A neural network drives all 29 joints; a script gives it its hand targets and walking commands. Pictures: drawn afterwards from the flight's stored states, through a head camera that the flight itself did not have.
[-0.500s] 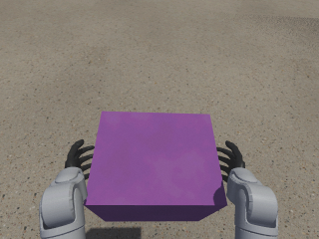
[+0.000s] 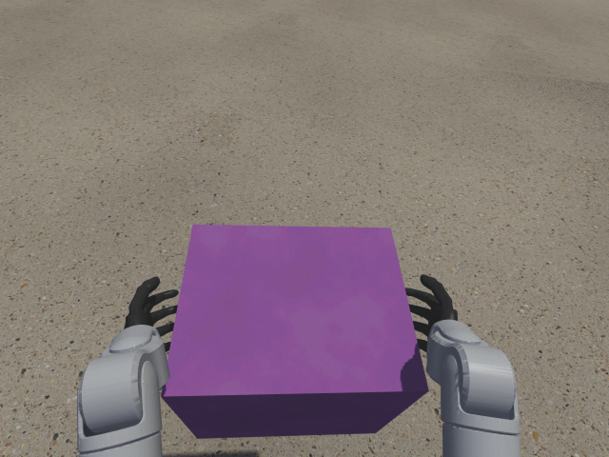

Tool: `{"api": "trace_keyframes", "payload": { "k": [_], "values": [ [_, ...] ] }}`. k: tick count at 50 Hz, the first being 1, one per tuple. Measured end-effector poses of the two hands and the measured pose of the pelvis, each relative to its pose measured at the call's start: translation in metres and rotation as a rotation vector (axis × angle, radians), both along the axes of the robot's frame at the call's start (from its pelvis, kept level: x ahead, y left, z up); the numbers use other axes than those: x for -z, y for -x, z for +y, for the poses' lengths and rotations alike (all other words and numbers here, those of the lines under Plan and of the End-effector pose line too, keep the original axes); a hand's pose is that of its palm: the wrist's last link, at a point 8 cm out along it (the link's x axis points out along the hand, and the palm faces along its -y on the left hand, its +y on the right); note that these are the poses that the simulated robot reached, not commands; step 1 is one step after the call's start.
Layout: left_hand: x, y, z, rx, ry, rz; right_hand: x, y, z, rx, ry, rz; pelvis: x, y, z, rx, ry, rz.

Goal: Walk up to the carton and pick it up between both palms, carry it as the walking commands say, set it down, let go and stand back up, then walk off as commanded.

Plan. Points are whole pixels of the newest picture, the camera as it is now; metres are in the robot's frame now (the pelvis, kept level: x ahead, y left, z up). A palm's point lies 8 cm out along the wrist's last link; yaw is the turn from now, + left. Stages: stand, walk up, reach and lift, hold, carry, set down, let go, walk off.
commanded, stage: carry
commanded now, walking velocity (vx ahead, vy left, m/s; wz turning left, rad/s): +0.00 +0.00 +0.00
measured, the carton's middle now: (291, 336) +0.31 +0.02 -0.03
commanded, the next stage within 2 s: none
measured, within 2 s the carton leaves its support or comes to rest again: neither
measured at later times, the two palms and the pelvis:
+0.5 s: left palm (157, 363) +0.23 +0.17 +0.05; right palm (458, 370) +0.22 -0.18 +0.06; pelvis -0.05 +0.00 +0.00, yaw -2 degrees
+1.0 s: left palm (169, 397) +0.20 +0.16 +0.03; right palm (475, 409) +0.19 -0.20 +0.03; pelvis -0.07 -0.01 -0.01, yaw -2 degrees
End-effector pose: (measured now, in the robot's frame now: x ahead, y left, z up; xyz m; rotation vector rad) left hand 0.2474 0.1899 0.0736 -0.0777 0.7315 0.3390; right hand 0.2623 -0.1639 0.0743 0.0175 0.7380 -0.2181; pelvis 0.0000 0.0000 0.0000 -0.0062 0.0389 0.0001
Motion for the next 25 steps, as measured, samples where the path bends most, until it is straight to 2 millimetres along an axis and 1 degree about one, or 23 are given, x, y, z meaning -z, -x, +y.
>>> {"api": "trace_keyframes", "payload": {
  "k": [7, 13, 16, 20, 25],
  "values": [
    [-0.004, 0.005, -0.002, 0.031, 0.003, -0.004, -0.006, 0.015, -0.002, 0.025, 0.011, -0.004, -0.001, 0.014, 0.002, 0.011, -0.001, -0.013],
    [-0.005, 0.008, -0.005, 0.055, -0.006, 0.005, -0.005, 0.025, -0.006, 0.035, 0.018, 0.004, -0.002, 0.026, 0.003, 0.02, 0.002, -0.014],
    [0.0, 0.008, -0.007, 0.07, -0.011, 0.014, -0.002, 0.028, -0.008, 0.036, 0.03, 0.013, -0.002, 0.031, 0.003, 0.023, 0.005, -0.012],
    [0.011, 0.009, -0.011, 0.092, -0.027, 0.023, 0.009, 0.031, -0.011, 0.03, 0.041, 0.021, -0.002, 0.039, 0.003, 0.025, 0.007, -0.013],
    [0.021, 0.018, -0.016, 0.097, -0.036, 0.01, 0.017, 0.038, -0.016, 0.02, 0.055, 0.007, -0.001, 0.047, 0.002, 0.026, 0.005, -0.005]
  ]
}}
